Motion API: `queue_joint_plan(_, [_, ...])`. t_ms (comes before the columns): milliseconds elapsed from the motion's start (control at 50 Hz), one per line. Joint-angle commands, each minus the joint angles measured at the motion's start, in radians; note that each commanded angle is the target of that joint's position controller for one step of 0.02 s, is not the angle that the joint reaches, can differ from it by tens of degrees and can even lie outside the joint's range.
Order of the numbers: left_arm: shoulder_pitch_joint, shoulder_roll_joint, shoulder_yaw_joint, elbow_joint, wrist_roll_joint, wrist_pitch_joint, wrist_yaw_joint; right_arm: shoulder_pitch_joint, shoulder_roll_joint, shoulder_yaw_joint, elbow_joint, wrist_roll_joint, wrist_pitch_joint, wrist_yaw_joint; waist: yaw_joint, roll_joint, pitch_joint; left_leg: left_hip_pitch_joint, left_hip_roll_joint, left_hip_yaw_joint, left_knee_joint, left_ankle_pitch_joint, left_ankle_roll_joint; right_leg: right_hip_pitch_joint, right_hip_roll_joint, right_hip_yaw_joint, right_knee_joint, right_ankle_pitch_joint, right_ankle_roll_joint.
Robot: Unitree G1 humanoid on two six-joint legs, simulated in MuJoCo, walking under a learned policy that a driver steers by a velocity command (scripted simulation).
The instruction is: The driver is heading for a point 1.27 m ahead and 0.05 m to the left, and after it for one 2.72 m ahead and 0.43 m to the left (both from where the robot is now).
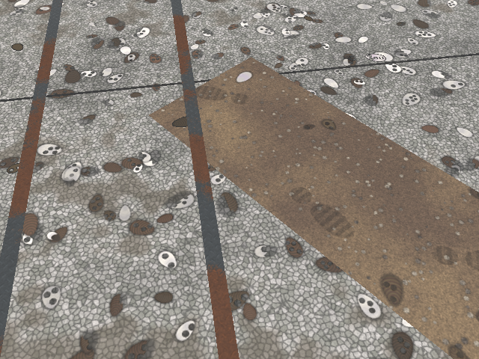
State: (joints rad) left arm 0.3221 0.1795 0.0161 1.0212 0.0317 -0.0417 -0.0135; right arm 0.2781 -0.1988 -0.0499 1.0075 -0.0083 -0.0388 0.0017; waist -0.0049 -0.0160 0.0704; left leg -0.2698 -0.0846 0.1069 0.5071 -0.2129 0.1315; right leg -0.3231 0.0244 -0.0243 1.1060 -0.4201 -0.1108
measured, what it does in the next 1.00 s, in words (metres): walks ahead: right foot, then left foot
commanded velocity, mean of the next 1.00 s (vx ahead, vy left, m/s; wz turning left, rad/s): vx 0.46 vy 0.00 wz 0.00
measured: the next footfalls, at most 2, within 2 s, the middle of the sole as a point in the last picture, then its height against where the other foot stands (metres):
right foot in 0.44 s outside the picture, level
left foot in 0.96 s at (249, 311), level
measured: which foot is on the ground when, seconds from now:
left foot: down 0.00-0.46, up 0.48-0.94, down 0.96-1.00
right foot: up 0.00-0.42, down 0.44-0.98, up 1.00-1.00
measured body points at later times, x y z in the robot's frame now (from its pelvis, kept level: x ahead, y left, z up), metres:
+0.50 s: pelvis +0.21 -0.07 +0.00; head +0.23 -0.09 +0.45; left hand +0.35 +0.16 -0.11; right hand +0.15 -0.31 -0.16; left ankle +0.07 +0.04 -0.68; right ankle +0.27 -0.16 -0.73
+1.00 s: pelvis +0.48 -0.07 -0.01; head +0.52 -0.06 +0.44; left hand +0.38 +0.15 -0.16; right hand +0.66 -0.29 -0.13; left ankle +0.59 -0.01 -0.73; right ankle +0.28 -0.16 -0.69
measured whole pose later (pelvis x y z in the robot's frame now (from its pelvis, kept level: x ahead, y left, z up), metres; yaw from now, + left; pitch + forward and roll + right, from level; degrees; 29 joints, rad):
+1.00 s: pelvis +0.48 -0.07 -0.01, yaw +0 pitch +0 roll +0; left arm 0.47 0.16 0.03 1.10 0.01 -0.09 0.01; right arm 0.02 -0.18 -0.04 0.91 -0.04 -0.09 0.01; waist 0.03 -0.01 0.08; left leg -0.45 -0.03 0.12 0.57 -0.12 0.13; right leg -0.01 0.03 -0.07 0.71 -0.45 -0.07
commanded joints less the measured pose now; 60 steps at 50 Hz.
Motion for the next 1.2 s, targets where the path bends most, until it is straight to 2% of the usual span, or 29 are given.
queue_joint_plan(20, [0.049, 0.048, 0.018, -0.029, 0.012, 0.000, -0.010, 0.034, -0.058, -0.003, -0.012, -0.003, -0.027, -0.006, 0.038, 0.038, 0.035, -0.021, 0.298, -0.392, -0.421, -0.247, 0.098, -0.124, -0.080, 0.040, -0.014, 0.105, 0.026])
queue_joint_plan(60, [0.036, 0.041, 0.018, -0.033, 0.008, 0.008, -0.010, 0.074, -0.076, -0.005, 0.007, -0.004, -0.037, -0.010, 0.038, 0.056, 0.022, -0.013, 0.271, -0.309, -0.426, -0.188, 0.092, -0.132, -0.087, 0.015, -0.075, 0.155, 0.045])
queue_joint_plan(120, [-0.096, 0.068, 0.026, -0.083, -0.001, 0.015, -0.010, 0.129, -0.102, -0.007, 0.022, -0.005, -0.040, -0.008, 0.008, 0.076, 0.051, 0.038, 0.281, -0.299, -0.465, -0.211, 0.097, -0.240, -0.110, -0.002, -0.197, 0.223, 0.077])
queue_joint_plan(200, [-0.202, 0.067, 0.031, -0.120, -0.007, 0.011, -0.013, 0.195, -0.114, -0.009, 0.035, -0.006, -0.048, -0.008, -0.027, 0.072, 0.044, 0.136, 0.296, -0.276, -0.468, -0.146, 0.097, -0.299, -0.115, -0.015, -0.330, 0.296, 0.105])
queue_joint_plan(340, [-0.323, 0.064, 0.035, -0.175, -0.008, -0.008, -0.017, 0.231, -0.113, -0.012, 0.049, -0.018, -0.060, -0.011, -0.063, 0.094, 0.058, 0.233, 0.313, -0.231, -0.384, -0.010, 0.101, -0.261, -0.093, -0.038, -0.502, 0.259, 0.089])
queue_joint_plan(380, [-0.300, 0.074, 0.041, -0.181, -0.008, -0.017, -0.015, 0.216, -0.126, -0.016, 0.051, -0.020, -0.062, -0.012, -0.042, 0.108, 0.048, 0.231, 0.326, -0.224, -0.323, 0.088, 0.092, -0.178, -0.075, -0.055, -0.549, 0.194, 0.065])
queue_joint_plan(420, [-0.127, 0.087, 0.055, -0.129, -0.004, -0.032, -0.005, 0.177, -0.130, -0.018, 0.050, -0.011, -0.060, -0.011, 0.046, 0.074, -0.010, 0.162, 0.289, -0.172, -0.135, 0.292, 0.056, 0.079, -0.020, -0.085, -0.657, 0.215, 0.037])
queue_joint_plan(440, [0.053, 0.142, 0.078, -0.070, 0.007, -0.047, 0.008, 0.172, -0.102, -0.008, 0.044, -0.010, -0.062, -0.009, 0.110, -0.003, -0.118, 0.068, 0.221, -0.103, 0.100, 0.338, 0.024, 0.318, -0.066, -0.010, -0.689, 0.181, 0.005])
queue_joint_plan(460, [0.236, 0.266, 0.107, -0.047, 0.027, -0.056, 0.019, 0.175, -0.020, 0.016, -0.006, 0.013, -0.064, -0.001, 0.157, -0.209, -0.251, -0.212, 0.105, -0.002, 0.470, 0.040, -0.040, 0.582, -0.360, 0.394, -0.807, -0.057, -0.089])
queue_joint_plan(480, [0.229, 0.284, 0.111, -0.032, 0.006, -0.042, 0.015, 0.181, -0.066, -0.001, -0.007, -0.002, -0.064, 0.001, 0.127, -0.243, -0.235, -0.410, 0.026, -0.067, 0.654, -0.295, -0.034, 0.584, -0.444, 0.679, -0.926, -0.102, -0.147])
queue_joint_plan(500, [0.119, 0.220, 0.093, -0.056, -0.005, -0.036, 0.009, 0.134, -0.102, -0.012, -0.011, -0.013, -0.060, 0.004, 0.077, -0.114, -0.134, -0.452, 0.108, -0.136, 0.728, -0.218, -0.016, 0.485, -0.411, 0.552, -0.901, -0.105, -0.136])
queue_joint_plan(520, [0.032, 0.152, 0.075, -0.077, -0.009, -0.041, 0.000, 0.088, -0.090, -0.010, -0.017, -0.011, -0.064, 0.014, 0.051, -0.042, -0.080, -0.432, 0.143, -0.145, 0.707, -0.119, -0.015, 0.377, -0.364, 0.440, -0.916, -0.020, -0.114])
queue_joint_plan(540, [-0.014, 0.114, 0.063, -0.084, -0.011, -0.047, -0.002, 0.073, -0.069, -0.009, -0.017, -0.008, -0.060, 0.018, 0.019, -0.030, -0.043, -0.389, 0.170, -0.140, 0.657, -0.060, -0.020, 0.295, -0.315, 0.338, -0.942, 0.083, -0.079])
queue_joint_plan(580, [0.000, 0.066, 0.045, -0.061, -0.015, -0.061, 0.005, 0.083, -0.046, -0.008, -0.009, -0.028, -0.036, 0.027, -0.012, -0.058, -0.031, -0.334, 0.184, -0.120, 0.614, -0.011, -0.046, 0.239, -0.248, 0.209, -0.958, 0.282, -0.048])
queue_joint_plan(640, [0.093, 0.086, 0.043, -0.017, -0.021, -0.073, 0.012, 0.030, -0.036, -0.008, -0.030, -0.030, -0.015, 0.034, -0.023, -0.048, -0.020, -0.383, 0.181, -0.086, 0.587, 0.040, -0.070, 0.255, -0.229, 0.126, -0.947, 0.538, -0.060])
queue_joint_plan(740, [0.162, 0.078, 0.028, 0.009, -0.018, -0.074, 0.014, -0.197, -0.029, 0.006, -0.108, -0.020, -0.009, 0.036, 0.011, -0.049, 0.035, -0.419, 0.168, -0.038, 0.338, 0.176, -0.095, 0.257, -0.193, 0.056, -0.969, 0.657, -0.066])
queue_joint_plan(840, [0.233, 0.098, 0.027, 0.045, -0.014, -0.072, 0.027, -0.328, -0.033, 0.016, -0.152, -0.010, -0.013, 0.030, 0.040, -0.061, 0.059, -0.348, 0.127, -0.004, 0.119, 0.209, -0.057, 0.357, -0.225, 0.040, -0.963, 0.731, -0.069])
queue_joint_plan(900, [0.211, 0.114, 0.031, 0.055, -0.006, -0.067, 0.036, -0.286, -0.056, 0.005, -0.149, -0.011, -0.024, 0.021, 0.001, -0.060, 0.035, -0.256, 0.089, 0.004, 0.062, 0.112, -0.006, 0.439, -0.250, 0.022, -0.854, 0.964, -0.060])
queue_joint_plan(920, [0.199, 0.126, 0.035, 0.056, -0.002, -0.064, 0.038, -0.213, -0.070, -0.003, -0.127, -0.012, -0.030, 0.014, -0.029, -0.065, -0.006, -0.168, 0.060, 0.012, 0.050, 0.069, 0.012, 0.451, -0.248, 0.013, -0.761, 1.086, -0.051])
queue_joint_plan(940, [0.185, 0.136, 0.038, 0.057, -0.002, -0.058, 0.038, -0.082, -0.087, -0.015, -0.082, -0.012, -0.038, 0.007, -0.082, -0.053, -0.072, -0.028, 0.029, 0.024, 0.003, 0.066, 0.032, 0.442, -0.230, -0.002, -0.604, 1.132, -0.040])
queue_joint_plan(960, [0.176, 0.132, 0.036, 0.049, -0.007, -0.056, 0.035, 0.086, -0.120, -0.032, -0.029, -0.026, -0.047, -0.003, -0.145, -0.027, -0.160, 0.208, 0.072, -0.025, -0.027, 0.088, 0.063, 0.315, -0.195, -0.024, -0.389, 0.991, -0.025])
queue_joint_plan(980, [0.213, 0.075, 0.022, 0.017, -0.029, -0.055, 0.026, 0.230, -0.216, -0.058, -0.010, -0.051, -0.051, -0.012, -0.160, 0.106, -0.293, 0.480, 0.335, -0.355, -0.048, -0.036, 0.136, 0.048, -0.108, -0.073, -0.044, 0.574, 0.001])
queue_joint_plan(1000, [0.284, 0.054, 0.029, 0.021, -0.049, -0.055, 0.015, 0.214, -0.236, -0.067, -0.012, -0.029, -0.035, -0.001, -0.112, 0.257, -0.383, 0.607, 0.513, -0.810, -0.215, -0.087, 0.256, -0.219, 0.070, -0.015, 0.265, -0.105, 0.024])
queue_joint_plan(1020, [0.181, 0.112, 0.043, 0.001, -0.028, -0.050, 0.019, 0.092, -0.201, -0.058, -0.030, -0.004, -0.029, 0.005, -0.074, 0.104, -0.239, 0.487, 0.462, -0.703, -0.250, -0.157, 0.215, -0.317, -0.011, 0.074, 0.292, -0.021, 0.007])
queue_joint_plan(1040, [0.089, 0.105, 0.043, -0.025, -0.022, -0.055, 0.015, 0.006, -0.135, -0.040, -0.046, 0.002, -0.035, 0.008, -0.056, 0.050, -0.118, 0.336, 0.431, -0.564, -0.282, -0.128, 0.186, -0.326, -0.050, 0.070, 0.246, 0.068, 0.006])
queue_joint_plan(1060, [0.062, 0.084, 0.042, -0.028, -0.019, -0.055, 0.013, -0.030, -0.086, -0.026, -0.043, -0.004, -0.043, 0.009, -0.020, 0.011, -0.049, 0.212, 0.386, -0.468, -0.318, -0.036, 0.146, -0.280, -0.086, 0.067, 0.174, 0.117, 0.008])
queue_joint_plan(1100, [0.090, 0.045, 0.039, -0.020, 0.008, -0.028, 0.004, -0.010, -0.036, -0.007, -0.012, -0.004, -0.058, 0.000, 0.032, 0.037, -0.027, 0.094, 0.316, -0.337, -0.345, 0.086, 0.097, -0.180, -0.115, 0.065, 0.084, 0.143, 0.027])
queue_joint_plan(1140, [0.078, 0.037, 0.040, -0.028, 0.011, -0.009, -0.004, 0.045, -0.057, -0.007, 0.011, -0.003, -0.074, -0.004, 0.044, 0.046, -0.023, 0.079, 0.294, -0.280, -0.358, 0.188, 0.095, -0.180, -0.117, 0.044, 0.041, 0.162, 0.045])
queue_joint_plan(1200, [-0.053, 0.057, 0.042, -0.077, 0.008, 0.006, -0.010, 0.100, -0.091, -0.009, 0.025, -0.002, -0.077, -0.004, 0.032, 0.053, 0.014, 0.099, 0.274, -0.227, -0.397, 0.210, 0.089, -0.283, -0.140, 0.017, -0.065, 0.261, 0.072])
Keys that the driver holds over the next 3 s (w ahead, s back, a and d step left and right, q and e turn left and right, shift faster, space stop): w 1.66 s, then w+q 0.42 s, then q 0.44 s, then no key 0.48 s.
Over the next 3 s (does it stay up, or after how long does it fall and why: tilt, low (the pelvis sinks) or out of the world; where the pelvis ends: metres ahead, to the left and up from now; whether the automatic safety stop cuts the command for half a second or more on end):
stays up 1.27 -0.05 0.01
